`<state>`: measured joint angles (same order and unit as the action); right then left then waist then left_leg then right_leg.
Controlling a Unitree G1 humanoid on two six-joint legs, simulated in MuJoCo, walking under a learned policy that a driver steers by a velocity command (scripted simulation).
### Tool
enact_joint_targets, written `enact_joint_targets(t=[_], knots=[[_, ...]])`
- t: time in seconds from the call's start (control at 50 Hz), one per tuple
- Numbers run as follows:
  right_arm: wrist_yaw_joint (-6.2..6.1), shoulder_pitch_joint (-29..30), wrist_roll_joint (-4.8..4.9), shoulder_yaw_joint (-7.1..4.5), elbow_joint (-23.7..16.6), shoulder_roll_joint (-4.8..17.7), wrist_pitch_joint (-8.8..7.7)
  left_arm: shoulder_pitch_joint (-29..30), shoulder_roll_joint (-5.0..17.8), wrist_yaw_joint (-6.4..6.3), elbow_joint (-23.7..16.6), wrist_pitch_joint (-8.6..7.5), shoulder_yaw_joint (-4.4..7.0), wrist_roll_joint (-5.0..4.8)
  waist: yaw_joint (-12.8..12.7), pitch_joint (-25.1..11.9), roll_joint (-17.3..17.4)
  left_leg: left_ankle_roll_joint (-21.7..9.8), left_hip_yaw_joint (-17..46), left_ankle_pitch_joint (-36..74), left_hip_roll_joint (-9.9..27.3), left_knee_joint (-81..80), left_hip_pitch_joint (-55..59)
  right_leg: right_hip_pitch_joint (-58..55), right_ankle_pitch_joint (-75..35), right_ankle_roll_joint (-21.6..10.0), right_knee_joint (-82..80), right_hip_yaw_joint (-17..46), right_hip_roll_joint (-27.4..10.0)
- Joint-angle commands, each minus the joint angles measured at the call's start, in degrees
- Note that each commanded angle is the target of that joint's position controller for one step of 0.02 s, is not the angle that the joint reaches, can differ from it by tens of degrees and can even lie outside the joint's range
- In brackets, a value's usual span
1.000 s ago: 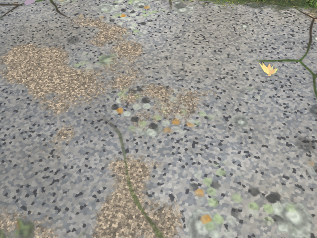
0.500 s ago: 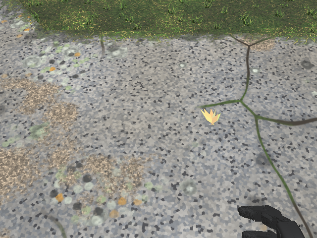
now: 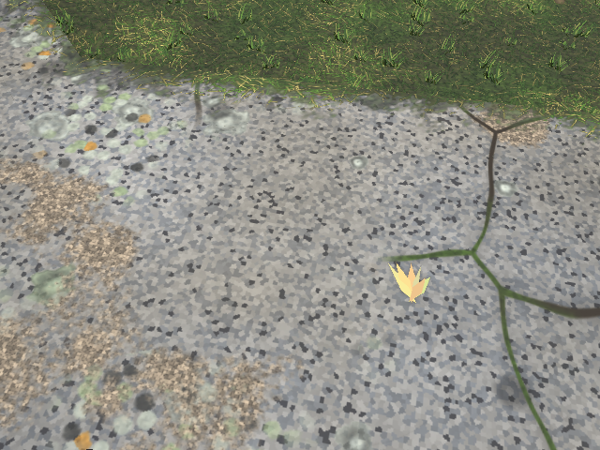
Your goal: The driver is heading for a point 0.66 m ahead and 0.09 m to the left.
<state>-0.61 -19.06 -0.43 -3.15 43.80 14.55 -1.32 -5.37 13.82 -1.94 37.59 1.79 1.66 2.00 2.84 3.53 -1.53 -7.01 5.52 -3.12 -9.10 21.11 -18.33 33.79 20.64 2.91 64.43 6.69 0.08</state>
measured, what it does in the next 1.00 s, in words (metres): steps on the spot, turning left: right foot, then left foot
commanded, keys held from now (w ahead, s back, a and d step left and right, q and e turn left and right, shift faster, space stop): q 0.52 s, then no key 0.42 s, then w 0.02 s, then w+e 0.04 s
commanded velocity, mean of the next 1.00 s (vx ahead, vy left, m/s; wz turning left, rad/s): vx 0.02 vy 0.00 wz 0.40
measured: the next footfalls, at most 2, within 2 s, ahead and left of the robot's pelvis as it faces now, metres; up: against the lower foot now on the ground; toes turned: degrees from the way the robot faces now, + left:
right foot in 0.32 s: +0.11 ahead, -0.14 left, +0.00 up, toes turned +18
left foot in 0.82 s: -0.01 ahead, +0.03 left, +0.00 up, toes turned +21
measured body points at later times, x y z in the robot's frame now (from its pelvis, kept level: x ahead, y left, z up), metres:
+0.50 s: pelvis +0.03 -0.07 +0.00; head +0.06 -0.10 +0.45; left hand +0.09 +0.23 -0.07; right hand +0.22 -0.31 -0.12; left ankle -0.02 +0.04 -0.64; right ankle +0.07 -0.15 -0.74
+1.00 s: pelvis +0.01 -0.07 +0.01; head +0.00 -0.05 +0.46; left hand -0.03 +0.20 -0.13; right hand +0.23 -0.21 -0.10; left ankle -0.05 +0.02 -0.74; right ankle +0.05 -0.18 -0.72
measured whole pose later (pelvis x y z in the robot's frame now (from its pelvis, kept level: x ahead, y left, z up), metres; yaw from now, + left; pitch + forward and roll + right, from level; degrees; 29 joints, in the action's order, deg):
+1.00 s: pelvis +0.01 -0.07 +0.01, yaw +25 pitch +0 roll +0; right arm -1.4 -10.9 -1.3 0.9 42.5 10.3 0.3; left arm -18.0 14.6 -0.9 42.5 1.9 1.5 1.3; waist -1.3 -0.1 -2.3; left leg -2.7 2.3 -13.2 -3.1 22.2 -8.7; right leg 16.9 23.6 0.1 38.0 -0.2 -0.5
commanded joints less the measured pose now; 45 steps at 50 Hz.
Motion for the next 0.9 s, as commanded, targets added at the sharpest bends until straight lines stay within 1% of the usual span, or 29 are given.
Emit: enact_joint_targets(t=[0.02, 0.06, 0.1, 0.16, 0.2, 0.26, 0.28, 0.3, 0.32, 0.34, 0.36, 0.38, 0.4, 0.42, 0.44, 0.46, 0.5, 0.56, 0.62, 0.68, 0.74, 0.76, 0.78, 0.8, 0.82, 0.84, 0.86, 0.88, 0.9], knots=[[-0.62, -0.1, -0.20, -2.61, -5.0, 8.7, 0.70, -5.2, 5.4, -0.54, -2.3, 1.56, 1.61, -0.15, -2.7, -8.2, 7.5, -3.2, 17.2, 2.8, 13.1, -5.3, 4.8, -0.8, -1.6, 0.4, -2.1, -2.9, 1.0], [-0.72, -0.8, -0.25, -3.03, -5.4, 8.9, 1.45, -2.4, 5.3, -0.62, -3.3, 1.53, 1.49, -0.23, -1.4, -6.9, 8.3, -3.0, 20.1, -6.4, 12.9, -6.2, 5.8, 0.6, -2.1, 0.4, -5.4, -2.4, 1.0], [-0.67, -1.3, -0.46, -3.42, -5.9, 8.9, 1.79, -1.1, 5.4, -0.79, -3.7, 1.18, 1.37, -0.38, -0.4, -6.6, 8.8, -3.4, 22.7, -9.8, 13.5, -6.2, 7.3, 0.8, -1.8, 0.0, -8.5, -1.7, 1.2], [-0.39, -1.4, -0.98, -3.92, -6.3, 9.1, 2.11, -0.4, 5.3, -0.92, -4.1, 0.16, 1.07, -0.57, 0.5, -6.5, 9.4, -3.9, 24.7, -7.4, 13.9, -4.7, 8.8, -1.3, -0.1, -1.2, -13.5, -1.6, 2.0], [-0.09, -0.7, -1.22, -4.13, -6.7, 9.3, 2.44, -0.6, 5.5, -0.92, -4.3, -0.57, 0.95, -1.08, 0.6, -6.6, 9.6, -4.1, 26.2, -3.3, 14.0, -3.3, 8.7, -4.4, 1.5, -2.1, -17.2, -1.7, 3.1], [0.39, 1.7, -1.26, -4.28, -7.4, 9.3, 3.09, -4.1, 5.9, -1.08, -3.9, -1.47, 0.90, -2.01, -0.7, -6.8, 10.2, -2.9, 28.0, 2.3, 13.3, -1.8, 6.6, -12.7, 2.6, -3.3, -26.4, -2.0, 4.5], [0.45, 2.7, -1.04, -4.28, -7.7, 9.2, 3.32, -6.2, 5.9, -1.29, -3.4, -1.75, 0.91, -2.19, -1.8, -6.6, 10.2, -1.6, 28.5, 0.8, 12.4, -1.4, 4.9, -16.7, 0.6, -3.7, -31.9, -2.1, 4.7], [0.43, 4.0, -0.37, -4.15, -7.9, 8.9, 3.43, -8.6, 6.0, -1.63, -2.8, -2.16, 1.02, -1.97, -3.7, -6.0, 9.1, 0.5, 28.1, -4.6, 10.5, -0.2, 1.9, -22.2, -4.1, -4.0, -41.1, -2.2, 4.3], [0.23, 2.7, 0.15, -3.64, -7.9, 6.9, 3.34, -8.1, 8.1, -2.04, -2.8, -2.43, 1.54, -1.31, -2.8, -5.6, 3.7, 3.6, 24.6, -18.8, 6.5, 4.2, -3.3, -27.4, -5.2, -5.4, -47.6, 2.7, -1.0], [-0.05, -3.0, 0.30, -2.77, -7.9, 3.0, 3.28, -5.9, 12.4, -2.34, -5.0, -2.04, 2.14, -0.74, 0.4, -7.8, -8.5, 6.6, 13.1, -29.5, -0.1, 18.4, -7.5, -30.9, -1.4, -9.0, -51.0, 17.3, -16.7], [-0.52, 0.1, -1.25, -4.10, -8.4, 8.3, 3.04, -2.4, 14.7, -1.90, -6.5, -1.74, 2.50, -0.19, -1.1, -2.6, -9.8, 7.8, 4.3, -31.7, -3.9, 29.3, -15.3, -22.0, -10.6, -14.5, -52.3, 23.9, -22.3], [-0.34, 2.5, -2.14, -4.67, -8.2, 10.5, 2.99, -4.4, 11.5, -1.52, -5.7, -1.71, 2.16, -0.11, -1.3, -2.9, -6.2, 8.4, 3.9, -28.7, 0.5, 38.0, -12.7, -19.9, -17.9, -16.6, -50.7, 20.1, -21.0], [0.12, 1.8, -2.14, -4.57, -7.1, 10.1, 3.17, -2.6, 8.6, -1.11, -5.6, -1.88, 1.27, -0.43, 0.0, -2.9, -4.0, 8.5, 3.2, -25.2, 1.0, 42.4, -11.9, -19.2, -22.3, -15.5, -49.1, 13.5, -16.8], [0.49, 0.4, -1.72, -4.38, -6.0, 9.3, 3.68, -1.2, 7.8, -0.87, -6.1, -1.90, 1.04, -0.65, 0.8, -4.0, -3.4, 9.1, 2.1, -22.5, 1.3, 46.0, -11.3, -20.2, -25.0, -13.9, -48.0, 7.8, -13.4], [0.96, -0.4, -1.43, -4.24, -5.2, 9.0, 4.26, -0.9, 7.6, -1.12, -6.6, -1.84, 0.94, -0.60, 0.7, -4.6, -5.0, 9.7, 0.7, -20.9, 1.5, 49.5, -12.1, -21.8, -27.5, -13.4, -47.2, 4.5, -11.5], [1.33, -0.1, -1.05, -4.13, -5.0, 9.0, 4.64, -1.8, 7.3, -1.15, -6.8, -1.87, 0.83, -0.52, -0.1, -5.1, -5.5, 10.3, -0.2, -20.5, 1.8, 51.6, -12.9, -23.3, -30.7, -13.6, -46.6, 2.8, -11.1], [1.68, 2.8, -0.49, -3.79, -5.6, 8.8, 5.18, -4.8, 7.5, -1.05, -6.5, -1.91, 1.08, -0.54, -1.9, -5.1, -5.5, 11.2, -1.1, -19.6, 2.8, 52.1, -15.1, -26.5, -31.7, -14.2, -46.1, 1.3, -11.5], [1.78, 6.3, -0.37, -3.11, -6.4, 7.7, 5.56, -9.6, 8.6, -1.14, -4.9, -2.36, 1.83, -0.80, -4.3, -5.4, -6.2, 11.8, 0.0, -19.9, 3.1, 47.4, -16.5, -31.6, -32.4, -15.2, -45.3, 1.8, -12.7], [1.57, 7.2, -0.29, -2.38, -6.3, 6.4, 5.76, -10.9, 8.7, -0.96, -3.9, -2.80, 2.19, -0.77, -4.5, -6.0, -6.5, 11.3, 0.4, -21.9, 3.4, 39.9, -14.3, -33.1, -31.2, -15.9, -44.9, 2.3, -13.9], [1.34, 8.2, -0.16, -1.22, -6.3, 4.5, 5.76, -9.9, 8.5, -0.34, -3.5, -2.91, 2.17, -0.60, -4.2, -6.0, -7.4, 10.0, -2.1, -24.6, 4.8, 29.0, -6.9, -29.2, -27.7, -16.1, -44.6, 0.9, -13.6], [0.95, 8.5, 0.27, -0.39, -6.5, 3.9, 5.35, -10.8, 9.3, 0.39, -2.1, -2.44, 2.40, -0.24, -4.6, -6.1, -9.5, 7.9, -5.7, -25.9, 4.8, 18.0, 0.5, -25.9, -29.2, -16.7, -43.1, 0.9, -13.4], [0.86, 7.3, 0.34, -0.10, -6.0, 3.4, 5.00, -10.9, 9.4, 0.49, -1.5, -2.15, 2.38, -0.52, -3.7, -6.2, -9.1, 7.2, -6.4, -22.9, 5.0, 12.8, 3.1, -25.1, -31.3, -16.2, -41.8, 0.7, -13.3], [0.69, 5.2, 0.34, 0.28, -5.3, 2.7, 4.42, -10.5, 9.2, 0.54, -0.9, -1.80, 2.27, -0.88, -2.1, -6.1, -7.9, 6.4, -6.8, -15.9, 5.3, 3.7, 7.6, -23.1, -32.0, -14.6, -39.5, -0.4, -12.4], [0.47, 4.3, -0.11, 0.57, -4.8, 3.1, 3.61, -11.7, 8.8, 0.53, -0.1, -1.61, 2.14, -1.09, -1.5, -6.3, -5.4, 5.6, -4.6, -6.5, 6.7, -5.2, 13.5, -19.4, -29.1, -11.6, -38.1, -1.4, -11.5], [0.13, 4.1, -1.48, 0.33, -5.2, 6.3, 2.73, -13.6, 6.4, 0.70, -0.6, -1.77, 1.50, -1.31, -2.5, -8.6, 2.3, 4.0, 6.4, -6.5, 15.3, -8.6, 20.7, -13.1, -17.9, -7.7, -32.9, -3.9, -9.0], [-0.21, 8.0, -1.04, -0.40, -6.4, 10.8, 2.26, -12.5, 2.4, 0.42, -2.7, -1.90, 0.11, -1.83, -3.8, -5.3, 15.2, -2.0, 17.9, 8.0, 26.8, -7.0, 13.8, -8.8, 2.8, -4.1, -32.4, -9.8, -0.9], [-0.40, 7.2, -1.25, 0.41, -5.9, 7.0, 1.77, -10.0, 5.5, -0.14, -1.7, -0.90, 0.78, -1.49, -0.9, -4.5, 11.6, -6.3, 16.4, 8.8, 27.6, -6.3, 9.4, -13.4, 8.5, -3.7, -26.2, -6.8, -2.3], [-0.59, 9.0, -1.24, 1.38, -5.8, 4.8, 1.40, -10.0, 5.5, 0.08, -1.5, -0.44, 0.95, -1.77, -2.5, -3.4, 10.7, -6.5, 14.1, 8.1, 25.9, -6.5, 8.9, -12.9, 7.9, -3.8, -24.7, -5.8, -1.6], [-0.85, 10.6, -1.25, 1.94, -5.7, 3.6, 1.27, -10.0, 5.6, 0.31, -0.7, -0.33, 1.08, -1.75, -3.1, -2.8, 9.8, -4.9, 11.2, 6.8, 23.1, -6.7, 9.0, -12.9, 5.8, -3.6, -25.1, -5.1, -1.7]])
